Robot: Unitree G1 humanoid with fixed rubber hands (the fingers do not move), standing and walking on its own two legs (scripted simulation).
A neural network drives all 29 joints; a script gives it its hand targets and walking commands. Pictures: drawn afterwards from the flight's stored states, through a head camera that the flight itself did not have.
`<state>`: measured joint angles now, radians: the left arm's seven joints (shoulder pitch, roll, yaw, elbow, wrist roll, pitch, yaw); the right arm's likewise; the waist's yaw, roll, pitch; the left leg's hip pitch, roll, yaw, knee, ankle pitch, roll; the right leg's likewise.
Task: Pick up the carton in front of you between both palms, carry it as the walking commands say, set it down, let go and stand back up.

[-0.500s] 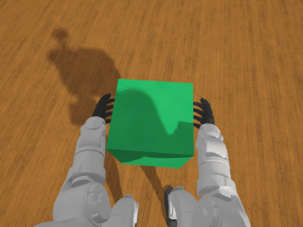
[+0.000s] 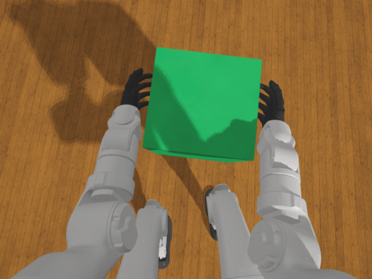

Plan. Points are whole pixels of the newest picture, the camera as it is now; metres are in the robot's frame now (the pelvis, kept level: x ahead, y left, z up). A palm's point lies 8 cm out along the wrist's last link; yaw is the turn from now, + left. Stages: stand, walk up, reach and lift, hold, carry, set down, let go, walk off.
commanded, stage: set down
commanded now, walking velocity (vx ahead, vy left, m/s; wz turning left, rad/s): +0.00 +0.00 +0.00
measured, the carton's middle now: (199, 116) +0.44 -0.07 -0.15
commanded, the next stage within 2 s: none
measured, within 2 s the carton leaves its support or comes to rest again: rests again in 1.88 s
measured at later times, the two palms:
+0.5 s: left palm (154, 106) +0.51 +0.05 -0.23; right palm (258, 126) +0.42 -0.24 -0.23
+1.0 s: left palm (168, 107) +0.55 +0.01 -0.37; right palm (255, 126) +0.45 -0.27 -0.35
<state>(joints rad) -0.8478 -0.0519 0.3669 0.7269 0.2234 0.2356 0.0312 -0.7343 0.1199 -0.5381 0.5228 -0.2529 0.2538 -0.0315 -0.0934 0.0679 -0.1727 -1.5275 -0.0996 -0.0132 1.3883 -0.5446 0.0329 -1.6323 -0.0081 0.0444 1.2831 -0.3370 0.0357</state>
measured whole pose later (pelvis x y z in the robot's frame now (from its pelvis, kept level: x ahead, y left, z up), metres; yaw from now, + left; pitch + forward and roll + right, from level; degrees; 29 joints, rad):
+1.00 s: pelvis -0.04 +0.00 -0.20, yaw -1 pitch +45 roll -3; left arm -1.60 0.30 0.05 1.10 0.08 0.27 0.07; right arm -1.36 -0.08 -0.62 0.73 -0.12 0.29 -0.08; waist -0.23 0.04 0.26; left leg -2.21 -0.12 -0.01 2.10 -0.68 0.03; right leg -2.31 0.00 0.02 1.93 -0.41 0.06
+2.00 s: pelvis -0.04 +0.00 -0.22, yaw -2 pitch +41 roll -6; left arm -1.65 0.25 0.06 1.14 0.17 0.22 -0.02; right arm -1.41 -0.23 -0.69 0.99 -0.11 0.19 0.02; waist -0.19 -0.02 0.36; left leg -2.22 -0.14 -0.03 2.22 -0.70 0.03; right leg -2.30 -0.02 -0.01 2.02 -0.43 0.06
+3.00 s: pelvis -0.04 -0.01 -0.12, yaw -1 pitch +46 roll -2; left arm -1.59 0.51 -0.03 1.11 -0.04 0.29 -0.05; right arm -1.20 -0.12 -0.42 0.67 0.10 0.26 -0.18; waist -0.24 0.05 0.11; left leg -2.01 -0.07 -0.02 1.82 -0.62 0.01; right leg -2.11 0.02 0.00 1.66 -0.36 0.02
